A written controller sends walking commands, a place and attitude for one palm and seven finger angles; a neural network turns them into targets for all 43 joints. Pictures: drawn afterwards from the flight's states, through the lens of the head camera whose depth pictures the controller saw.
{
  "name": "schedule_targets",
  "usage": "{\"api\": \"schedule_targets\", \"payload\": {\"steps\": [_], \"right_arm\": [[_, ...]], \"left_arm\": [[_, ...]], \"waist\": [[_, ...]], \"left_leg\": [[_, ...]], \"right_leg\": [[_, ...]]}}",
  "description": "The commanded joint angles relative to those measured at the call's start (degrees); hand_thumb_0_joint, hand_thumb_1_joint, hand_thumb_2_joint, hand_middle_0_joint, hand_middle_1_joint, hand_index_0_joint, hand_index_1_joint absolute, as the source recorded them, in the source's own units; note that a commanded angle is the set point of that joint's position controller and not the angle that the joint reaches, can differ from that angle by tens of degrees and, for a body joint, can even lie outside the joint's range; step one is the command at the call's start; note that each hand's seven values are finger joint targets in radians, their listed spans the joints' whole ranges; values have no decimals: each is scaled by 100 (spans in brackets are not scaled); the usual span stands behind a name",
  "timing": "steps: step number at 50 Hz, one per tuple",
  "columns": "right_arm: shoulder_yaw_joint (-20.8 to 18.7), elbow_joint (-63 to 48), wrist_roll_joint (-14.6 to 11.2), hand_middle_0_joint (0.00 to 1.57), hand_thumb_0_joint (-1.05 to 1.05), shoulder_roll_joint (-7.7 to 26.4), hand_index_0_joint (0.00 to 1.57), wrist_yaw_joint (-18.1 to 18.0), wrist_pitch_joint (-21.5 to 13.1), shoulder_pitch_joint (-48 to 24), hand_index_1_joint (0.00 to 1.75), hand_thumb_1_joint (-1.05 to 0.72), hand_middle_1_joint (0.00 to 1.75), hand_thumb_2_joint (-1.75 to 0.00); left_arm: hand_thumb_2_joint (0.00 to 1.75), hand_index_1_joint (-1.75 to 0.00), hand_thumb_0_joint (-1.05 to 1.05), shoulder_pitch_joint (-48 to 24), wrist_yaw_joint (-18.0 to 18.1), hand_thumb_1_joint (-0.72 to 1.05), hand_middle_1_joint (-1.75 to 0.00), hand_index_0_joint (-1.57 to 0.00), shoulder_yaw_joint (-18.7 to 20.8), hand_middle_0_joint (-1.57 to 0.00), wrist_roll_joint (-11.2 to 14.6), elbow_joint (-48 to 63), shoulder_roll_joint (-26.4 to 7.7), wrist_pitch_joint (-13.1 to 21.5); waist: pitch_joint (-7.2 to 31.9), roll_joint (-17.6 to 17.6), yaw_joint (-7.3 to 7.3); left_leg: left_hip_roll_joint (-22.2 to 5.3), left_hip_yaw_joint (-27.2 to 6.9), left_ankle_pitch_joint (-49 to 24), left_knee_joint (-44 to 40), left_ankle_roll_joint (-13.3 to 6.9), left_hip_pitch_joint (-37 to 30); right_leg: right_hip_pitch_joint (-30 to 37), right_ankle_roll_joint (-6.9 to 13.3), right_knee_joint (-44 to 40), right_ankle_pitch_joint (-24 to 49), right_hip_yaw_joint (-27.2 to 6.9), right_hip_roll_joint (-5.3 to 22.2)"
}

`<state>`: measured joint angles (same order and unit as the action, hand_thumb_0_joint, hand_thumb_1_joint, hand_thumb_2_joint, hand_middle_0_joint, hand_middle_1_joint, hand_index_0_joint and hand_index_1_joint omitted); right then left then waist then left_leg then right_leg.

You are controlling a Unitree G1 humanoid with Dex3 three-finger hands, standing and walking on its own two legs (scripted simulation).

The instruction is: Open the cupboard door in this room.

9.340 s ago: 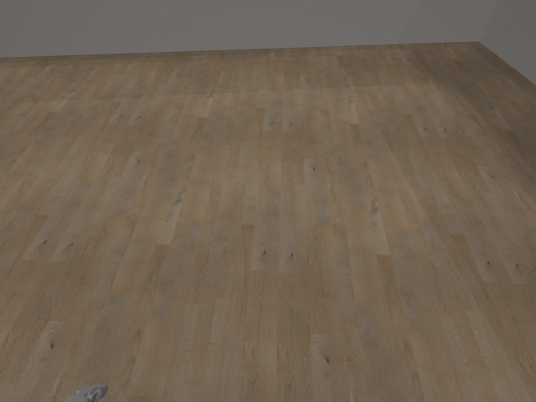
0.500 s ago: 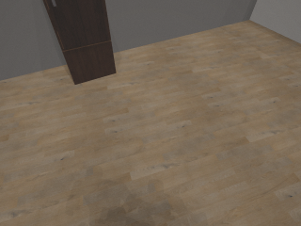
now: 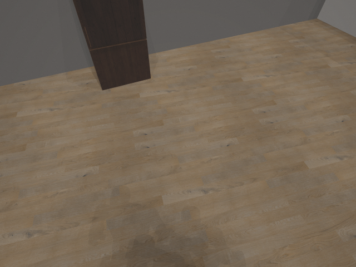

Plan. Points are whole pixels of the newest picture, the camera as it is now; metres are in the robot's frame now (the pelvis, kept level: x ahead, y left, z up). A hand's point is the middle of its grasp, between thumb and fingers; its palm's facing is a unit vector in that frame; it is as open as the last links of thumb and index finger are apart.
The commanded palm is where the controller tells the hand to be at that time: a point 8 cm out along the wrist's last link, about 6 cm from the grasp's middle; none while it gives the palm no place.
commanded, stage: turn or walk to find it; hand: left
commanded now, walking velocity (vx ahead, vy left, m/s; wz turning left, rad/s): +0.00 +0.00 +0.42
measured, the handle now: out of the picture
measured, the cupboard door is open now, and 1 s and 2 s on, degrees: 0 0 0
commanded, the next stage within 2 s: stand and wait in 1.28 s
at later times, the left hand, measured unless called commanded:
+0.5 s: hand out of the picture -0.02 +0.20 -0.16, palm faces +0.26 -0.93 -0.25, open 7.4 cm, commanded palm none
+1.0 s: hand out of the picture -0.17 +0.14 -0.18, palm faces +0.54 -0.82 -0.21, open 7.4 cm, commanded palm none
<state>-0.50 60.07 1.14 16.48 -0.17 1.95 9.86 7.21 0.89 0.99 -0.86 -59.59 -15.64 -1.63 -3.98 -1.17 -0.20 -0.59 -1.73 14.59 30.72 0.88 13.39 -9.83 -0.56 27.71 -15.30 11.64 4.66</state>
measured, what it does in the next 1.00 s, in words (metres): steps on the spot, turning left: right foot, then left foot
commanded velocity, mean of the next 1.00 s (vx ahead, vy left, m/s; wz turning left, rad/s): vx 0.00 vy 0.00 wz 0.42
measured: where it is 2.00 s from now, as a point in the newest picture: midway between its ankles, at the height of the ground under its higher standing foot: outside the picture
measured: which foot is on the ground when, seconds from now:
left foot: down 0.00-0.56, up 0.58-0.98, down 1.00-1.00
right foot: down 0.00-0.12, up 0.14-0.54, down 0.56-1.00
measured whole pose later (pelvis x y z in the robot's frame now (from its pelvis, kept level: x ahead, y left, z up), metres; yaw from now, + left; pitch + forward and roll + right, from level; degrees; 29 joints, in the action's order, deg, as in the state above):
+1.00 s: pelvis -0.09 -0.03 -0.01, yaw +31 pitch +0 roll +0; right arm -3.2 56.5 0.7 13.7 0.5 3.0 7.7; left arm 15.8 0.8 2.1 -1.9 -56.1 -11.5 -0.5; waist -5.3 1.1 1.7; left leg -1.5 2.8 20.6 34.2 2.0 13.3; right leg -15.1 -1.6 33.3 -17.1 13.0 8.1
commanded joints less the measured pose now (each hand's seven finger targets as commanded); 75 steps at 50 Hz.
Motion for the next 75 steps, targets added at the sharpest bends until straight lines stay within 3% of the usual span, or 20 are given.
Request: {"api": "schedule_targets", "payload": {"steps": [1, 4, 6, 7, 13, 20, 26, 27, 28, 29, 33, 41, 46, 49, 51, 52, 57, 70, 74, 75], "right_arm": [[-247, -464, 8, 20, 0, 523, 20, -15, 31, 184, 30, -90, 30, -90], [-291, -511, -4, 20, 0, 399, 20, 49, -19, 543, 30, -90, 30, -90], [-432, -575, 77, 20, 0, 1066, 20, 17, -145, 921, 30, -90, 30, -90], [-479, -446, 56, 20, 0, 1085, 20, -70, -178, 1067, 30, -90, 30, -90], [-431, -557, -16, 20, 0, 633, 20, -143, -248, 621, 30, -90, 30, -90], [-520, -543, 23, 20, 0, 620, 20, -96, -137, 727, 30, -90, 30, -90], [-612, -772, 26, 20, 0, 675, 20, -29, 4, 294, 30, -90, 30, -90], [-601, -828, -10, 20, 0, 451, 20, -4, 32, 328, 30, -90, 30, -90], [-542, -944, -41, 20, 0, 74, 20, 24, 50, 383, 30, -90, 30, -90], [-568, -1012, 36, 20, 0, 184, 20, 23, 53, 158, 30, -90, 30, -90], [-582, -647, 44, 20, 0, 203, 20, 109, 157, 567, 30, -90, 30, -90], [-409, -779, 2, 20, 0, 111, 20, 75, 104, -296, 30, -90, 30, -90], [-335, -778, -79, 20, 0, 72, 20, 47, 0, -350, 30, -90, 30, -90], [-369, -643, -62, 20, 0, 291, 20, 46, -106, 163, 30, -90, 30, -90], [-570, -644, -16, 20, 0, 1202, 20, 12, -125, 442, 30, -90, 30, -90], [-564, -481, -8, 20, 0, 1054, 20, -77, -142, 683, 30, -90, 30, -90], [-433, -693, -24, 20, 0, 650, 20, -127, -182, -55, 30, -90, 30, -90], [-439, -584, 38, 20, 0, 531, 20, -137, -166, 314, 30, -90, 30, -90], [-371, -422, -38, 20, 0, 320, 20, -124, -205, 289, 30, -90, 30, -90], [-317, -386, -87, 20, 0, 55, 20, -103, -233, 446, 30, -90, 30, -90]], "left_arm": [[90, -30, 0, 98, 96, 90, -30, -20, 265, -20, -65, 481, -1126, 31], [90, -30, 0, -68, 58, 90, -30, -20, 267, -20, -63, 647, -977, 12], [90, -30, 0, -33, 26, 90, -30, -20, 191, -20, 36, 914, -395, -54], [90, -30, 0, -205, 84, 90, -30, -20, 194, -20, -32, 926, -456, -116], [90, -30, 0, 280, 12, 90, -30, -20, 241, -20, -20, 643, -301, -13], [90, -30, 0, 234, 49, 90, -30, -20, 240, -20, 2, 741, -108, -23], [90, -30, 0, 1314, 80, 90, -30, -20, 275, -20, 32, 490, -167, 37], [90, -30, 0, 1515, 107, 90, -30, -20, 325, -20, -12, 463, -412, 76], [90, -30, 0, 1413, 147, 90, -30, -20, 442, -20, -127, 595, -965, 135], [90, -30, 0, 927, 140, 90, -30, -20, 395, -20, -64, 836, -1085, 92], [90, -30, 0, 91, 116, 90, -30, -20, 279, -20, -30, 999, -433, 228], [90, -30, 0, 1255, 112, 90, -30, -20, 337, -20, -95, 641, -720, 239], [90, -30, 0, 1305, 102, 90, -30, -20, 427, -20, -123, 532, -953, 192], [90, -30, 0, 1005, 85, 90, -30, -20, 424, -20, -25, 556, -847, 131], [90, -30, 0, 845, 37, 90, -30, -20, 269, -20, -11, 898, -282, 54], [90, -30, 0, 347, 108, 90, -30, -20, 258, -20, -42, 886, -356, -56], [90, -30, 0, 578, -6, 90, -30, -20, 323, -20, -18, 619, -354, -21], [90, -30, 0, 242, 52, 90, -30, -20, 186, -20, 11, 753, -99, 26], [90, -30, 0, 898, 97, 90, -30, -20, 152, -20, 9, 412, -184, 170], [90, -30, 0, 903, 122, 90, -30, -20, 161, -20, -24, 365, -418, 245]], "waist": [[216, 1255, 65], [141, 522, -200], [154, -1696, -330], [270, -1504, -387], [819, -383, -69], [609, -746, -217], [587, -728, 168], [560, -202, 213], [341, 1366, 196], [3, 1376, 177], [-262, 896, -358], [239, 1077, 273], [647, 1419, 337], [899, 831, -31], [842, -1491, -210], [763, -1443, -429], [453, -734, 6], [527, -744, -86], [700, -276, 211], [731, 336, 132]], "left_leg": [[-353, 498, 972, 1463, 47, 632], [-524, 467, 110, 477, -11, 44], [-2023, -2454, -1261, -1607, -929, 73], [-2010, -2845, -1173, -1793, -1018, -31], [-1300, -1589, -1065, -1433, -1014, -551], [-1187, -1965, -407, -1547, -1128, -214], [-688, -1919, 363, -1309, -704, 1012], [-300, -1581, 737, -711, -411, 1582], [445, -600, 1302, 924, 17, 2526], [458, -364, 1487, 2231, 26, 2226], [126, -251, 447, 3900, 90, 1869], [-41, 214, 1127, 2417, 288, 1608], [19, 562, 1202, 898, 168, 846], [-162, 460, -456, -1002, 22, -590], [-2277, -1851, -3485, -1116, -1036, -1610], [-2079, -1776, -3665, -1150, -1076, -1193], [-1238, -887, -2932, -1108, -947, -888], [-1184, -1640, -2523, -1117, -1117, -521], [-739, -1308, -1785, -602, -654, 53], [-409, -905, -1044, -172, -342, 477]], "right_leg": [[-169, 820, -771, 1213, -854, 1910], [-792, 447, 118, 913, -258, 1603], [-1661, -320, 2355, -1788, -17, 126], [-1840, -210, 3222, -2078, -837, -5], [-2100, -301, 3637, -811, -1208, -27], [-1571, -306, 2356, -1099, -1125, -235], [318, -181, -106, -285, -842, -430], [866, -36, -863, -356, -1256, 6], [846, 497, -1731, -1582, -3154, 1540], [-435, 779, -1948, -1440, -3367, 2211], [-1025, 508, -1381, 261, -1716, 1139], [517, 859, -715, 2545, -1369, 1437], [842, 858, -275, 3324, -1194, 1550], [122, 256, 580, 2512, -593, 1282], [-2170, -363, 2416, -2017, -315, 268], [-2085, -348, 2975, -1989, -880, 210], [-2142, -430, 3581, -784, -1021, 115], [-1048, -322, 1555, -951, -1038, -205], [378, -233, -568, 558, -1033, -130], [814, -40, -867, 925, -1699, 507]]}}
